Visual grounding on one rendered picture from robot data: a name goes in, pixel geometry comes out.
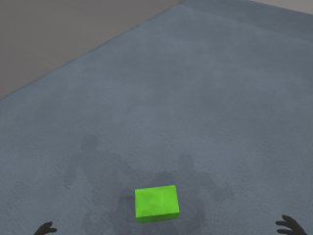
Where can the left robot hand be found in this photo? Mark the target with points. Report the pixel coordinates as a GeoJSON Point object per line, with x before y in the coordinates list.
{"type": "Point", "coordinates": [44, 229]}

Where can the carton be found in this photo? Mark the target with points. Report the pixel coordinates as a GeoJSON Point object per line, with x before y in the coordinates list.
{"type": "Point", "coordinates": [156, 204]}

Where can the right robot hand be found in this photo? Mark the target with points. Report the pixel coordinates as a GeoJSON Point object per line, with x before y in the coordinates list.
{"type": "Point", "coordinates": [289, 222]}

